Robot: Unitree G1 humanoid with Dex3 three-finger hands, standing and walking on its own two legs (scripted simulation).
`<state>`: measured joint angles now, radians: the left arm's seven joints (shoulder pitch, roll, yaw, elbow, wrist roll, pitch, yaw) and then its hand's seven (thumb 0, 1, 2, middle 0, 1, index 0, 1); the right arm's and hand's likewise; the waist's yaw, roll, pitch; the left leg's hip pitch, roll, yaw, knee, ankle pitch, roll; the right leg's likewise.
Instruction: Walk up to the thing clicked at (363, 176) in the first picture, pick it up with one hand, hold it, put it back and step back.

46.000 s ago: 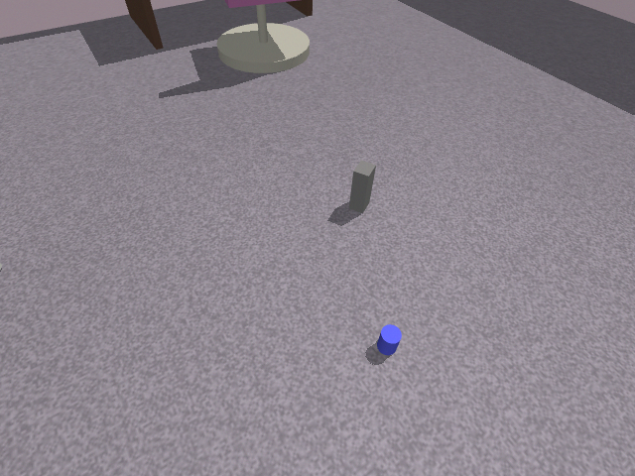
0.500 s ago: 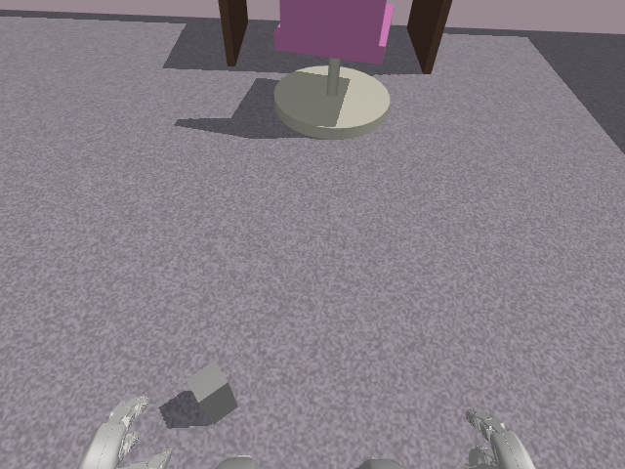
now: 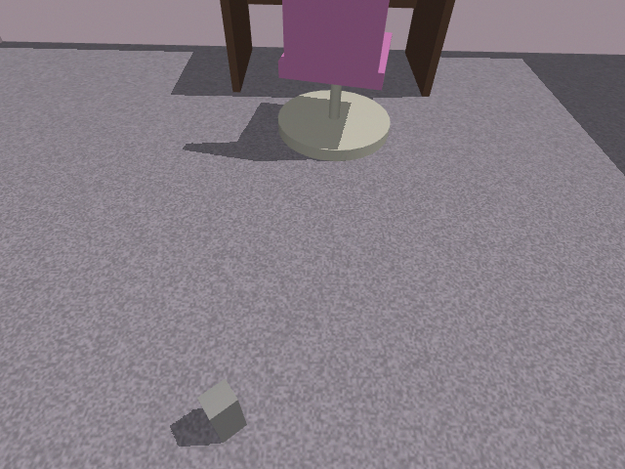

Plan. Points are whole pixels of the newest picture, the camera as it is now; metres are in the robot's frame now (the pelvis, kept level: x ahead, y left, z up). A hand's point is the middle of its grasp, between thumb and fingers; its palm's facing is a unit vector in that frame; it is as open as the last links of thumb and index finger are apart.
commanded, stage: stand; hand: left
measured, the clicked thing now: (224, 412) +0.39 +0.24 -0.66
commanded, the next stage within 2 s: step back in 1.60 s
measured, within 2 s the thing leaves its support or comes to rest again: neither
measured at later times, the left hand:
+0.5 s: hand out of the picture +0.03 +0.25 -0.15, palm faces -0.02 -0.94 -0.35, open 7.4 cm
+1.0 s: hand out of the picture +0.07 +0.24 -0.15, palm faces -0.03 -0.94 -0.34, open 7.4 cm
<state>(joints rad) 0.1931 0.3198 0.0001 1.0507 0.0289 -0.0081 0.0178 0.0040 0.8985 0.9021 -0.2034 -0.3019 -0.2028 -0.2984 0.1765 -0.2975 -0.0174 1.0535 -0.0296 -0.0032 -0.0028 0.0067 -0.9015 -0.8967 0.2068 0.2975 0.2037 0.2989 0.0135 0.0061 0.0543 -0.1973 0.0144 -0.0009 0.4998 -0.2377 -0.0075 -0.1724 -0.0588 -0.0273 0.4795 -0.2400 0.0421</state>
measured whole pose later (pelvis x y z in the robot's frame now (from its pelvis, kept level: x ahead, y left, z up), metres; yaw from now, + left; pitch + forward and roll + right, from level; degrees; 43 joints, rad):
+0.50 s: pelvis -0.01 -0.01 +0.01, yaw +0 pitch -4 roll +0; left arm 0.15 0.34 0.00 1.17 0.03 -0.01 0.01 0.00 0.90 0.90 -0.20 -0.30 -0.20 -0.30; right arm 0.15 -0.33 -0.02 1.14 -0.02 0.01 0.01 0.00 -0.90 -0.90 0.21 0.30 0.20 0.30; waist 0.01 0.01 0.06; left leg -0.16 0.02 -0.01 0.39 -0.16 -0.02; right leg -0.13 -0.05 -0.03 0.38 -0.17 0.03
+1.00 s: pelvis +0.01 -0.01 +0.01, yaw +0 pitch -3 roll +0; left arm 0.12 0.33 0.00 1.16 0.02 -0.02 0.00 0.00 0.90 0.90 -0.20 -0.30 -0.20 -0.30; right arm 0.12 -0.34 -0.01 1.15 -0.02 -0.01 0.00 0.00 -0.90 -0.90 0.21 0.30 0.20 0.30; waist 0.00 0.01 0.06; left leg -0.14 0.02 0.00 0.36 -0.18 -0.02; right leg -0.12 -0.05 -0.03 0.35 -0.18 0.04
